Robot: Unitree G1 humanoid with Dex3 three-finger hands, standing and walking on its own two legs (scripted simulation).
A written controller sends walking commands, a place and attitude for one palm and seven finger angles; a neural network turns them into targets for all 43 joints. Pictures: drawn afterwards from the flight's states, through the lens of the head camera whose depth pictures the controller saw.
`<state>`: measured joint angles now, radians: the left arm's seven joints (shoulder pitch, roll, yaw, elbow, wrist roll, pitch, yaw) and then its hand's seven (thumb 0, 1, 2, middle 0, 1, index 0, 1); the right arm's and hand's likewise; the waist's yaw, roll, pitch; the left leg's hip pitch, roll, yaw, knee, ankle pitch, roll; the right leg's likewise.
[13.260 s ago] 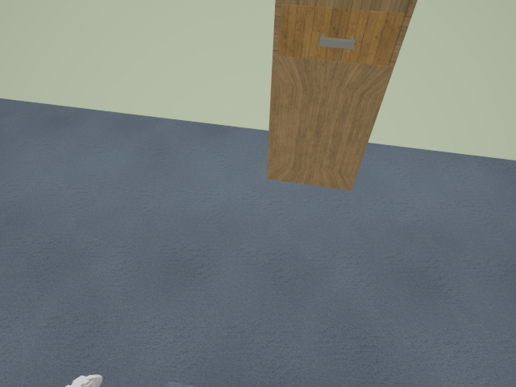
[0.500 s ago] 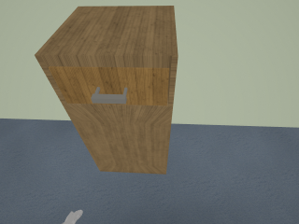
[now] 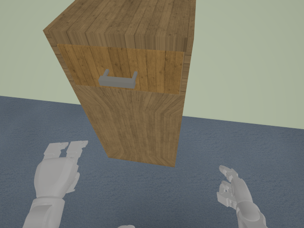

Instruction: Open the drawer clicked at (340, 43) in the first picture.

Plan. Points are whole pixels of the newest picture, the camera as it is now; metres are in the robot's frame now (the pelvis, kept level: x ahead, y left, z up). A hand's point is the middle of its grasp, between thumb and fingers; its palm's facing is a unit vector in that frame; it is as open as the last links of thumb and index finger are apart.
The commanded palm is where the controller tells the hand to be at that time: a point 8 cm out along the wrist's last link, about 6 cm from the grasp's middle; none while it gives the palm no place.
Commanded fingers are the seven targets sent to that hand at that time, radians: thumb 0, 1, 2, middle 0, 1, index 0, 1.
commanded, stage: raise the hand with hooked fingers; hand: left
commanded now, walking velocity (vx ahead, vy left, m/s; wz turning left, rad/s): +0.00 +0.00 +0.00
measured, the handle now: (119, 77) +0.55 +0.21 +0.06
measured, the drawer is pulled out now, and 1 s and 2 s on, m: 0.00 0.00 0.00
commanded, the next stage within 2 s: move the hooked fingers above the handle in 1.28 s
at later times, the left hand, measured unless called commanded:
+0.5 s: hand (63, 131) +0.29 +0.27 +0.10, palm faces +0.10 -0.09 -0.99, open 12.6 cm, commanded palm +0.26 +0.27 +0.16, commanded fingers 0.00 -0.43 0.33 -0.29 -1.15 -0.29 -1.15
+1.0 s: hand (52, 96) +0.34 +0.29 +0.18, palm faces +0.06 -0.05 -1.00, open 13.8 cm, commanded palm +0.30 +0.28 +0.23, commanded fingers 0.00 -0.50 0.30 -0.30 -1.20 -0.30 -1.20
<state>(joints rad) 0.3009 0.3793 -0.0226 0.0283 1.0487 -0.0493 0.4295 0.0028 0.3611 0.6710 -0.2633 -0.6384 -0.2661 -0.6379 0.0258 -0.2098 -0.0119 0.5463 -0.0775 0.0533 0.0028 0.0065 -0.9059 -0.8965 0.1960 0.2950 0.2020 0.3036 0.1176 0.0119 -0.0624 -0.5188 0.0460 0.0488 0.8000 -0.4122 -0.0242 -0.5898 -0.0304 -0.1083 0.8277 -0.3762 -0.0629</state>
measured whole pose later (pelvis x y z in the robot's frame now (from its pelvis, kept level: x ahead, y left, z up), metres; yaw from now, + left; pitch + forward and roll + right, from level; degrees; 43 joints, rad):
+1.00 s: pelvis +0.02 +0.04 +0.04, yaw +0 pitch +0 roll +0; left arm -0.19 0.54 -0.02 0.01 0.87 0.04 -0.08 0.00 -0.49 0.30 -0.32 -1.20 -0.32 -1.20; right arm 0.12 -0.26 0.02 0.63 0.01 0.14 0.00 0.01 -0.90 -0.90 0.20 0.30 0.20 0.30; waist 0.09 0.10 0.02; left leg -0.13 -0.01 0.07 0.37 -0.24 0.03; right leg -0.20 -0.05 -0.09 0.39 -0.19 0.00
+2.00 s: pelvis +0.01 +0.03 +0.04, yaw -1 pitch +3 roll +1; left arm -0.40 0.48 -0.10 0.35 0.93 -0.05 0.02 0.00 -0.49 0.30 -0.32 -1.20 -0.32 -1.20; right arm 0.20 -0.28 -0.02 0.66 0.03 0.12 -0.03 0.01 -0.91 -0.90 0.20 0.30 0.20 0.30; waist 0.04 0.08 0.00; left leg -0.21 0.00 0.08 0.40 -0.23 0.01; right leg -0.30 -0.04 -0.08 0.44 -0.19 -0.01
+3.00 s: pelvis +0.03 +0.03 +0.03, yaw -2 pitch +12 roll +0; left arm -0.81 0.43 -0.08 0.91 1.05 -0.04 0.18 0.00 -0.49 0.30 -0.34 -1.21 -0.32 -1.20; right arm 0.33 -0.26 -0.06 0.70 0.01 0.13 -0.02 0.00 -0.91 -0.90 0.20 0.30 0.20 0.30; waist -0.06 0.06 -0.09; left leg -0.42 0.02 0.10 0.53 -0.32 0.02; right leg -0.50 -0.03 -0.06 0.55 -0.26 -0.01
